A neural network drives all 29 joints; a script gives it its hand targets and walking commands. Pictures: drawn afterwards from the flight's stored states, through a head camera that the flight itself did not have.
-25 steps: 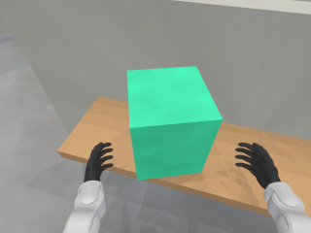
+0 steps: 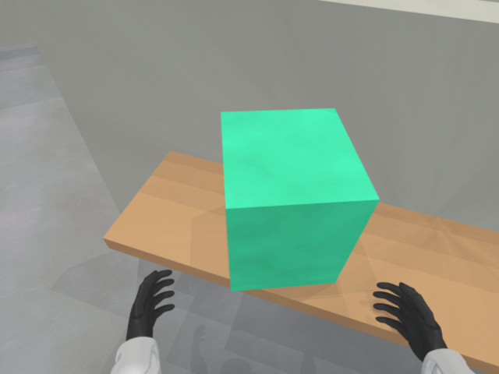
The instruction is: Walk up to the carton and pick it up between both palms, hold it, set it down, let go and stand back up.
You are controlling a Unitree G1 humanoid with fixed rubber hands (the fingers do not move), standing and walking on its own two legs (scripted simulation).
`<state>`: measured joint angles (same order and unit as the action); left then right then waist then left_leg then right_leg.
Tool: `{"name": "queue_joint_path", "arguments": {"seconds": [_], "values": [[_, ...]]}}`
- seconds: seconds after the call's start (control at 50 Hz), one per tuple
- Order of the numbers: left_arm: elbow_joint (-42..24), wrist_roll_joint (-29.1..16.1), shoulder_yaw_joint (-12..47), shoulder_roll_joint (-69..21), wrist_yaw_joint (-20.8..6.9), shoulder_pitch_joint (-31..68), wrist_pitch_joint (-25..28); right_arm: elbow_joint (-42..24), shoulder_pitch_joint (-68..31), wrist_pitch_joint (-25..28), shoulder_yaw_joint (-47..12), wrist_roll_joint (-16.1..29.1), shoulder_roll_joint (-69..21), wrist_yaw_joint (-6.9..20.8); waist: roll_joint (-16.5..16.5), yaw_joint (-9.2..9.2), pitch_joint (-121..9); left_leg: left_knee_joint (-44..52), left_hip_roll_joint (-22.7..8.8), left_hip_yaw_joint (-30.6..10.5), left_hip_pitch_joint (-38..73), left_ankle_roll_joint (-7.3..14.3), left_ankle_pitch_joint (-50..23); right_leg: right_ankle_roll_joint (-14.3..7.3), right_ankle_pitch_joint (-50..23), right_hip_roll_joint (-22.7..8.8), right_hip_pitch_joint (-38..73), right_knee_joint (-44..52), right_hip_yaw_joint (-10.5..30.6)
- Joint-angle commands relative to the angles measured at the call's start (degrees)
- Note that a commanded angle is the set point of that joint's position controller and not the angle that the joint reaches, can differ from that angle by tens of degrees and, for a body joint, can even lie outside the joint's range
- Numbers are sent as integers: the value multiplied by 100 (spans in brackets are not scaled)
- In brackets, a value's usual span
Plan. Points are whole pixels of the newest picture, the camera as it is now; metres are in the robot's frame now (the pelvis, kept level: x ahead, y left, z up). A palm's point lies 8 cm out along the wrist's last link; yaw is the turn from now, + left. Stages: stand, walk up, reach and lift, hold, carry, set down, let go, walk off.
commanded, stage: set down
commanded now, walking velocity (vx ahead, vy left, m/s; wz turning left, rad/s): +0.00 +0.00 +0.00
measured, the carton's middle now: (281, 202) +0.39 -0.04 +0.05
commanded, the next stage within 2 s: let go in 1.44 s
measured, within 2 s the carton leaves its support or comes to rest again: neither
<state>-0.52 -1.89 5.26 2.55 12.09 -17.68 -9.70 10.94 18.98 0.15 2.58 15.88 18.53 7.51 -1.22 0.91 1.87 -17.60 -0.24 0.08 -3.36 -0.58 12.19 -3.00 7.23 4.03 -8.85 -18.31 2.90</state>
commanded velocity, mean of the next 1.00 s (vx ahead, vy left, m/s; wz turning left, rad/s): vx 0.00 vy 0.00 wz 0.00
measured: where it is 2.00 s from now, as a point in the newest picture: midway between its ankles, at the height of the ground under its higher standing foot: outside the picture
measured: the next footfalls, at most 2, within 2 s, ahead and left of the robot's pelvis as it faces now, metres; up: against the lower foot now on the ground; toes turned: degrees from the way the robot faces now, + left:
none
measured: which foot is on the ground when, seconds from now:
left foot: down 0.00-1.00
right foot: down 0.00-1.00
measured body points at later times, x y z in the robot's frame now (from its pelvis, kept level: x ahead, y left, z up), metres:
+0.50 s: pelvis +0.00 +0.01 +0.00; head +0.01 +0.04 +0.45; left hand +0.18 +0.20 -0.07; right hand +0.20 -0.25 -0.01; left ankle -0.03 +0.12 -0.75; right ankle +0.03 -0.09 -0.75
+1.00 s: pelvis +0.00 +0.02 +0.00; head +0.00 +0.06 +0.44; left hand +0.16 +0.21 -0.11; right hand +0.20 -0.24 -0.01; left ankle -0.03 +0.12 -0.75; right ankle +0.03 -0.09 -0.75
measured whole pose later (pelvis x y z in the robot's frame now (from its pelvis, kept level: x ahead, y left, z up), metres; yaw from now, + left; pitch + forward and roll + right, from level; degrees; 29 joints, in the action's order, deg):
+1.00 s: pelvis +0.00 +0.02 +0.00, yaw -1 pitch -5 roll +0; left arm 27.3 4.9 1.0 7.3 5.4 -13.5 -6.9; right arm 30.2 7.3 11.0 5.2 5.7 14.6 7.7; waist -5.1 -0.2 4.3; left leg -21.1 0.1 2.4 -2.1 0.8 14.4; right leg -1.8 8.3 3.2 -7.4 -20.4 3.4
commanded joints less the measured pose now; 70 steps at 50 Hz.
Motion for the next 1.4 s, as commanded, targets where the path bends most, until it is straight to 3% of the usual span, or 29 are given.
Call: {"name": "queue_joint_path", "arguments": {"seconds": [0.0, 0.02, 0.04, 0.08, 0.16, 0.22, 0.24, 0.26, 0.28, 0.3, 0.32, 0.36, 0.42, 0.44, 0.46, 0.48, 0.64, 0.66, 0.68, 0.72, 0.74, 0.8, 0.9, 0.92, 1.02, 1.14, 1.2, 1.26, 1.38], "values": [[-2076, -159, -64, 272, 39, 458, 763, -2035, -815, 825, 679, 0, 961, -75, -302, 229, -1368, 173, 21, 233, -591, -240, -1046, 13, -922, -474, 1044, 177, 340], [-1144, -116, 48, 299, -78, 372, 614, -1316, -618, 716, 702, -275, 905, -131, -524, -110, -986, 167, 5, 134, -537, -213, -745, 18, -783, -426, 761, 259, 266], [-1517, -132, 50, 197, 56, 194, 736, -1358, -637, 769, 793, -131, 1150, -27, -153, 159, -1012, 154, -79, 90, -464, -241, -924, -34, -659, -302, 579, 105, 108], [-209, 145, -231, 369, -233, 190, 546, -284, -509, 506, 462, -439, 696, -136, -413, -28, -218, 221, -61, 138, -492, -206, -542, 12, -280, -469, 481, 424, 334], [-773, -32, -119, 449, -136, 431, 668, -427, -745, 575, 642, -236, 896, -35, -66, 186, -574, 220, -82, 171, -487, -232, -540, -77, 85, -425, 443, 363, 249], [-374, 105, -124, 364, -171, 304, 659, -28, -658, 559, 649, -529, 770, -45, -198, -21, -418, 225, -91, 170, -559, -281, -471, -99, -93, -442, 476, 369, 331], [-654, 27, -177, 442, -127, 361, 774, -316, -775, 638, 673, -445, 753, -30, -39, 236, -644, 221, -77, 212, -613, -291, -606, -81, -244, -402, 609, 274, 248], [287, 202, -192, 317, -206, 187, 637, 487, -543, 530, 480, -512, 651, -14, 99, 165, -275, 182, -76, 148, -651, -235, -576, -107, -63, -459, 515, 336, 312], [-127, 177, -217, 440, -210, 424, 645, 430, -667, 562, 544, -587, 696, -21, 292, 38, -553, 241, -114, 137, -465, -319, -562, -71, -282, -395, 519, 256, 193], [300, 188, -324, 549, -294, 411, 611, 604, -780, 546, 389, -549, 551, -42, 166, 163, -249, 193, -63, 233, -896, -299, -395, -64, -83, -477, 581, 335, 283], [-434, 164, -274, 410, -153, 520, 812, 216, -829, 685, 506, -409, 646, 82, 275, 331, -733, 161, -107, 180, -665, -293, -687, -124, -106, -377, 607, 288, 177], [759, 322, -396, 686, -430, 626, 618, 1046, -776, 520, 340, -701, 280, -127, 36, 39, -150, 159, 7, 197, -927, -199, -28, -10, 246, -631, 693, 457, 525], [96, 189, -284, 660, -244, 821, 808, 706, -945, 698, 508, -602, 650, -30, 276, 264, -476, 194, -135, 108, -862, -243, -373, -55, 280, -409, 622, 136, 190], [908, 327, -292, 590, -362, 575, 689, 1298, -736, 582, 331, -742, 331, -93, 449, 157, 14, 172, -98, 188, -928, -251, -239, -31, 425, -521, 554, 267, 310], [240, 268, -345, 510, -224, 716, 855, 1001, -925, 685, 491, -663, 576, 33, 743, 357, -500, 195, -177, 96, -719, -258, -473, -121, 275, -362, 414, 64, 77], [1012, 313, -264, 506, -342, 709, 640, 1497, -776, 585, 422, -842, 453, -8, 680, 132, 10, 159, -174, 124, -831, -284, -134, -134, 674, -414, 188, 260, 164], [932, 616, -372, 501, -375, 684, 660, 2059, -861, 615, 481, -881, 508, 121, 1043, 178, 59, 180, -228, 4, -651, -318, -485, -261, 390, -264, 205, 75, -56], [1829, 636, -384, 600, -576, 682, 446, 2449, -732, 454, 150, -995, 223, 7, 782, 67, 440, 167, -152, 143, -798, -265, -22, -205, 686, -427, 162, 283, 194], [1113, 648, -422, 473, -415, 757, 640, 1981, -945, 583, 273, -878, 451, 90, 770, 347, 219, 224, -231, 118, -839, -272, -193, -228, 763, -357, 247, 195, 98], [1620, 676, -452, 649, -603, 820, 530, 2344, -1050, 440, 181, -989, 171, -36, 629, 91, 354, 143, -74, 268, -780, -246, -77, -160, 548, -511, 278, 345, 274], [926, 617, -352, 588, -464, 1008, 588, 1990, -923, 546, 368, -964, 477, 66, 941, 106, 81, 240, -180, 137, -825, -243, -275, -228, 445, -290, 344, 88, -42], [1648, 635, -464, 607, -634, 818, 602, 2330, -929, 476, 92, -1100, 208, -13, 552, 86, 205, 205, -103, 230, -741, -269, -93, -169, 445, -378, 378, 209, 116], [1599, 676, -509, 692, -650, 1231, 630, 2621, -939, 441, 93, -1266, 76, -84, 797, -9, 356, 328, -165, 207, -926, -199, 236, -173, 473, -348, 669, 124, 145], [1470, 735, -441, 764, -598, 1336, 640, 2650, -1127, 402, 275, -1252, 172, 15, 1286, -204, 519, 525, -311, 46, -1084, -187, 391, -192, 481, -245, 628, -185, -26], [2573, 819, -542, 654, -771, 1176, 439, 3300, -1022, 242, -42, -1445, -186, -113, 1033, -84, 703, 555, -160, 363, -1509, -90, 728, -185, 569, -346, 1194, -34, 172], [2226, 961, -794, 811, -850, 1180, 474, 2934, -1055, 348, -122, -1511, -114, -209, 816, 22, 639, 381, -132, 335, -1090, -143, 122, -147, 432, -314, 1125, 13, 51], [2014, 973, -735, 784, -823, 1394, 469, 3080, -956, 410, -13, -1438, -63, -247, 1084, -222, 534, 372, -159, 376, -960, -157, -173, -174, 76, -361, 1264, 30, -17], [2425, 1031, -795, 850, -918, 1183, 387, 3073, -976, 371, -175, -1500, -210, -280, 893, -54, 706, 317, -95, 382, -834, -181, -75, -153, 371, -348, 1067, 137, -69], [2363, 979, -739, 803, -943, 1335, 368, 2971, -929, 273, -162, -1596, -258, -317, 983, -208, 847, 472, -198, 421, -1104, -93, 224, -165, 420, -355, 1221, -19, -96]]}}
